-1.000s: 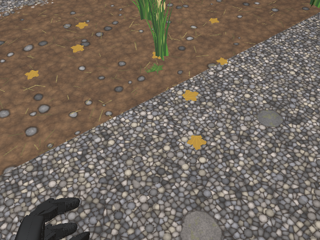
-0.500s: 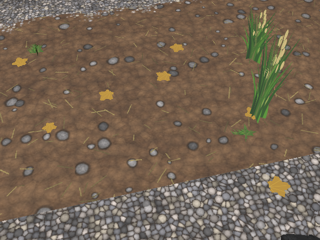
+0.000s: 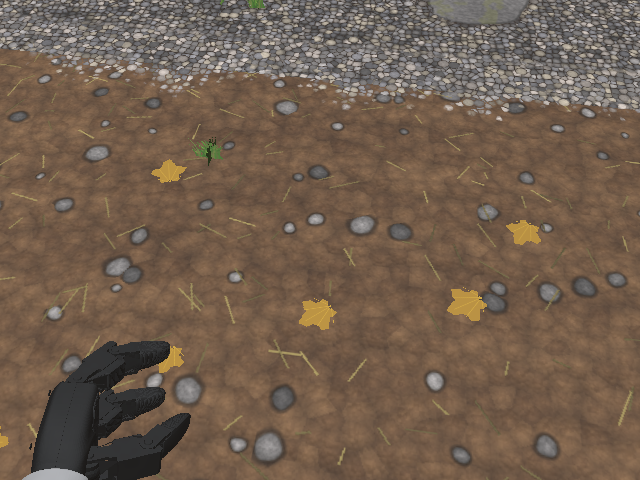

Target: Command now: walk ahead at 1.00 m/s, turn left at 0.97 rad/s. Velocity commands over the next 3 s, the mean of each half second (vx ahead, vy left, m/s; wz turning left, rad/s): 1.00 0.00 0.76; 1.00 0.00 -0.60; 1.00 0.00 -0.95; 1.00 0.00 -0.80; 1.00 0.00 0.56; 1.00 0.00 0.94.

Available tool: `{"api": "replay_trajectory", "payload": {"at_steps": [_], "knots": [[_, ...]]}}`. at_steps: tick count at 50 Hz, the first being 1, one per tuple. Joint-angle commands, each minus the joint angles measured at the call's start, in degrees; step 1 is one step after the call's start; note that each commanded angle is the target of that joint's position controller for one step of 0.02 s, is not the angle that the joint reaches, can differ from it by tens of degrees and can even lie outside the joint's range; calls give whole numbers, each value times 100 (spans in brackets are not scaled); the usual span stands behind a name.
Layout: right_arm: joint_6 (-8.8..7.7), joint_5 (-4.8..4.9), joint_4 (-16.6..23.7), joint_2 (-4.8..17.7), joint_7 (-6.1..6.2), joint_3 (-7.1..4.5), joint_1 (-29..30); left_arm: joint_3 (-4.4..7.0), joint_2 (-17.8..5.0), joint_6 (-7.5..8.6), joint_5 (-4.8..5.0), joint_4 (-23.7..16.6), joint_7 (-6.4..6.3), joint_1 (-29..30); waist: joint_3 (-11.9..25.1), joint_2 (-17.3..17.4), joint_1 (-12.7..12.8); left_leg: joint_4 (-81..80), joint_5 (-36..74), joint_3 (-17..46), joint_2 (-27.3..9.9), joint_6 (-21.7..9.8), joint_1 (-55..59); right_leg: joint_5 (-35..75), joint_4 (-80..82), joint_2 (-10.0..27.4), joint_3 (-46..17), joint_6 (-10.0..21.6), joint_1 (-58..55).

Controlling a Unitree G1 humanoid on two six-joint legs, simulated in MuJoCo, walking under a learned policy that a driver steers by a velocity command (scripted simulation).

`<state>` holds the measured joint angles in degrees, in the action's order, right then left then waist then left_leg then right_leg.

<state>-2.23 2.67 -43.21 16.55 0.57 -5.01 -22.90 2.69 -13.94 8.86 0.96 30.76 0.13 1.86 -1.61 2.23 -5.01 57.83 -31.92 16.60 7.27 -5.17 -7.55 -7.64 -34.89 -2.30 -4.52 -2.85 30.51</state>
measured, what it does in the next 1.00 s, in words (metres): walks ahead: left foot, then right foot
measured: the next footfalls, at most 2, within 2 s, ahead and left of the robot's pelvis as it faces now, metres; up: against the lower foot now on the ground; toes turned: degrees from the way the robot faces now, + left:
left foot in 0.44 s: +0.52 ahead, +0.17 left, +0.00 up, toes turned +25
right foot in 0.90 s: +1.00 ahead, +0.12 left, +0.00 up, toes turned +3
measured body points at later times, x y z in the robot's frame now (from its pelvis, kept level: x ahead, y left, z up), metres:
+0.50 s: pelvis +0.41 +0.06 +0.00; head +0.43 +0.07 +0.45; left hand +0.30 +0.30 -0.14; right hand +0.70 -0.08 -0.06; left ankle +0.49 +0.15 -0.71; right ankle +0.21 -0.16 -0.59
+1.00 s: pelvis +0.87 +0.14 -0.01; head +0.88 +0.15 +0.44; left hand +0.94 +0.43 -0.12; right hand +1.02 -0.11 -0.10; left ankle +0.65 +0.27 -0.56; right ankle +0.96 +0.12 -0.71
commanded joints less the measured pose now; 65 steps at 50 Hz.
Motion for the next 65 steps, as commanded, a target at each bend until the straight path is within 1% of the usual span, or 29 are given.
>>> {"api": "replay_trajectory", "payload": {"at_steps": [1,3,7,15,18,20,22,23,24,25,27,28,30,39,41,43,45,46,47,48,49,50,51,54,57,59,62,64,65], "knots": [[-65,118,800,348,13,154,176,408,-822,-98,-79,89,-6,-2126,1544,-1911,1247,2986,871,-743,-749,131,-4557,-4273,1893,2416,-4379,1322,-5402],[-66,-201,1041,407,-38,95,1104,343,-747,-197,-188,364,-11,-1894,443,-351,1095,2466,1359,-987,-1108,104,-4082,-1729,1855,1906,-2515,1055,-3693],[130,26,1240,82,-173,130,1155,215,-370,-137,-56,881,65,-1709,-23,-699,613,1947,1410,-1006,-1633,26,-3945,-427,2132,1652,-947,935,-2734],[1,-61,1562,248,-432,199,2473,261,-1051,-169,-165,1317,-82,-2123,-790,-133,861,-345,3634,-1886,-1343,36,-3891,1703,2690,1371,1203,514,-2799],[-106,-75,1713,218,-534,187,2765,276,-1443,-219,-103,1543,-127,-2714,-574,-510,749,-1229,3326,-2485,-590,-299,-2410,5388,2275,1535,1469,439,-2991],[-63,-78,1652,572,-478,-15,2038,297,-1779,-322,-45,1642,-180,-2665,-127,-1019,7,-1503,2277,-2463,-224,-551,-1513,7543,1060,1880,1360,770,-3442],[77,-49,901,1196,-229,-366,-663,220,-1725,-372,-25,1576,-167,-1860,817,-895,-1541,-2601,2832,-1558,-750,-959,1818,5978,-2187,1502,1325,823,-1867],[-18,-237,784,1505,-184,-261,-373,-110,-386,-280,-84,1406,-40,-2946,1558,1160,-163,-2201,1933,760,-2170,-1268,3817,-2227,-4630,429,799,766,482],[-115,-356,930,1055,-188,-177,-541,-98,-798,-49,287,1422,2,-2880,2672,911,-511,-3423,198,2703,-2881,-1621,3747,-2184,-5279,182,-572,984,865],[-216,-366,747,788,-223,-117,-496,29,-1102,-9,464,1178,-13,-1913,1565,255,-620,-4065,17,2210,-2673,-1323,2829,-1741,-5234,360,-500,938,1268],[-375,-358,581,464,-265,-22,323,-21,-764,-93,305,1079,-44,-1603,211,-467,63,-4444,768,953,-2415,-994,986,-859,-4487,903,-380,795,1233],[-438,-457,555,162,-286,53,601,16,-730,-245,267,1216,-23,-1969,30,-351,386,-4523,1181,326,-2233,-845,379,-524,-4389,1104,-424,721,890],[-515,-361,393,-49,-323,80,779,33,-548,-519,261,1387,8,-2325,-57,-92,665,-4721,1882,-637,-2021,-582,-250,-348,-4232,1337,-399,584,615],[-563,-380,8,492,33,33,364,-70,-368,-460,134,773,302,-538,-734,-365,275,-5173,4745,-2999,-1533,321,212,2168,-1133,782,800,623,983],[-453,-400,-23,810,133,-13,240,7,-556,-411,167,622,436,-453,-428,-42,390,-4605,7120,-3125,-1638,545,998,2010,-598,315,1341,823,501],[-252,-380,61,1218,240,-117,429,174,-900,-513,268,670,435,-1251,152,594,993,-3381,9640,-3111,-1877,590,1497,1181,-764,-133,1650,985,-430],[-197,-318,320,1363,168,-165,1321,563,-1705,-796,218,1273,287,-3823,1050,661,2367,-414,9861,-2836,-1919,413,358,532,-850,-53,957,1457,-3298],[-340,-242,359,621,-6,30,1750,533,-1645,-909,201,1564,161,-4330,620,-699,2475,2345,3941,-2800,-824,485,-1024,656,-358,206,268,1612,-3974],[-602,-219,750,-506,-162,349,802,390,-1531,-777,-75,1371,234,-3612,814,-2695,1047,4231,-319,-1698,-21,573,-3409,59,-206,675,-2013,2491,-4938],[-833,-99,1064,-73,-245,395,791,302,-1212,-622,-191,1003,246,-3141,1625,-2063,1021,4224,53,-763,-112,228,-4203,-2620,1483,1472,-4320,3009,-5203],[-919,12,1163,429,-243,288,1475,292,-1003,-492,-140,907,266,-3094,951,-809,1117,3522,573,-752,-387,-19,-4218,-3398,2272,1508,-4582,2638,-4466],[-908,-34,1196,419,-192,264,1613,269,-981,-385,-103,853,313,-2681,346,334,673,2739,1039,-758,-627,-35,-3964,-3315,2392,1448,-4375,2402,-3374],[-831,-186,1113,341,-135,285,1528,259,-981,-301,-87,738,325,-2264,58,567,373,2280,1225,-675,-798,90,-3534,-2705,2282,1242,-4045,2413,-2466],[-587,-318,1038,518,-12,202,1380,213,-897,-291,4,607,157,-1856,-260,253,103,981,1375,-788,-1132,554,-2800,-1178,2318,544,-2628,2271,-1175],[-543,-445,1492,124,16,330,2568,200,-841,-366,107,698,-57,-2025,-500,-93,574,-1104,2750,-1305,-907,887,-2009,-127,2212,-75,-1581,1959,-258],[-541,-330,1662,-38,-17,345,2949,271,-982,-454,130,799,-95,-2249,-259,-448,909,-2141,3625,-1505,-580,1000,-1226,-346,2119,-170,-1541,1683,-90],[-580,-64,1725,369,-34,142,2984,300,-906,-492,219,931,-134,-2448,-14,-800,973,-2968,3703,-1065,-541,1050,-1023,-738,1606,39,-2078,1469,-1112],[-653,6,1635,704,-27,-35,2538,334,-887,-529,177,926,-150,-2348,267,-943,633,-3163,3287,-1053,-549,869,-684,341,798,187,-2234,1279,-1856],[-680,24,1453,900,-10,-177,1592,338,-919,-551,91,851,-114,-2149,858,-973,55,-3022,3036,-1139,-638,709,257,1299,-262,62,-2006,1065,-1950]]}}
